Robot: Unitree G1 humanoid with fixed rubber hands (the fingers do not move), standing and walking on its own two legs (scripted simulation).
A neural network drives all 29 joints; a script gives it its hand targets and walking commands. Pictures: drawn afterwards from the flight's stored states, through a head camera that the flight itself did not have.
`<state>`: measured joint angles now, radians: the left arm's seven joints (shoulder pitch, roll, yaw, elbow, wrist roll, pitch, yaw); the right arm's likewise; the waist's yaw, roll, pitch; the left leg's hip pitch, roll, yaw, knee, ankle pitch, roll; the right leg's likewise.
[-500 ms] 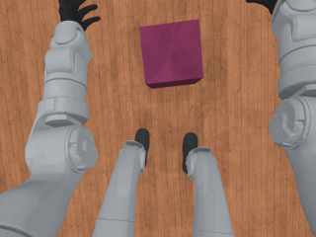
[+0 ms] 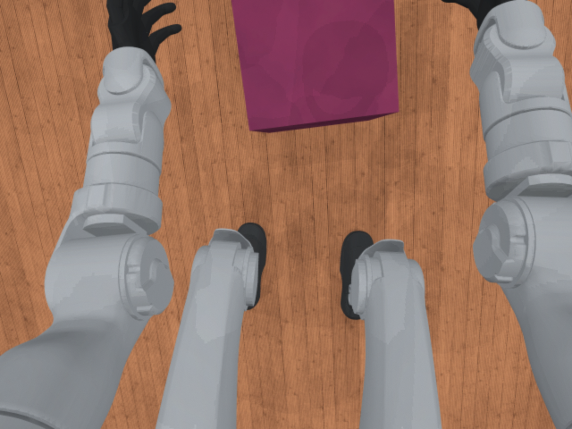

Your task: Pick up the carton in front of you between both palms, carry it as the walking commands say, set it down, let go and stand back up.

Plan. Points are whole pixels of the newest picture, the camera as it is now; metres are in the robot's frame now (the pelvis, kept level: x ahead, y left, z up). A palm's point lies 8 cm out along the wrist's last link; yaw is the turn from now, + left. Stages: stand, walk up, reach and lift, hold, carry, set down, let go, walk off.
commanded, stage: reach and lift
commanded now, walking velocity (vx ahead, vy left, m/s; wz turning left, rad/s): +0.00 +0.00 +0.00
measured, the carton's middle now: (314, 63) +0.54 -0.01 -0.39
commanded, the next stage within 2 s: none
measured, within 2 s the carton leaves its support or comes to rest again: leaves its support in 1.32 s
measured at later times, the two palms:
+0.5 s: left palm (195, 72) +0.51 +0.18 -0.33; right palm (436, 45) +0.55 -0.19 -0.33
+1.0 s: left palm (212, 68) +0.51 +0.15 -0.32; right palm (419, 47) +0.54 -0.16 -0.32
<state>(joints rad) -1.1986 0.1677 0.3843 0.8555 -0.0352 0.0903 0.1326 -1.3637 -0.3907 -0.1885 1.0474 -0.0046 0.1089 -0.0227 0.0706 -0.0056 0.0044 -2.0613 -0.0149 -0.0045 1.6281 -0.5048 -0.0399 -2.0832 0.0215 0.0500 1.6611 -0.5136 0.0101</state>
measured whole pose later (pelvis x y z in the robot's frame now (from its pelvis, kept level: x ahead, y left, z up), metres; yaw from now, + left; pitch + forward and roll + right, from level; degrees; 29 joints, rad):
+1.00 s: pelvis -0.04 +0.00 -0.14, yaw +0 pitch +35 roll +3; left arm -1.58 0.23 0.24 1.12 -0.16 0.08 0.17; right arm -1.72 -0.43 0.02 1.28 0.16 0.10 -0.06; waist 0.05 0.03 0.48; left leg -2.21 -0.04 -0.01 2.16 -0.56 -0.06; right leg -2.24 0.02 0.05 2.20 -0.57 0.01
